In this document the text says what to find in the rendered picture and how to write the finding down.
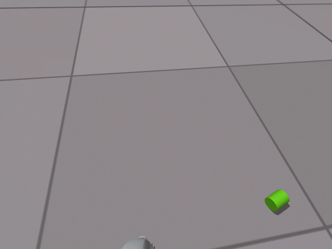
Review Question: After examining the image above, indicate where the can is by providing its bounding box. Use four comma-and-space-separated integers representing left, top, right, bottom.
265, 189, 289, 211

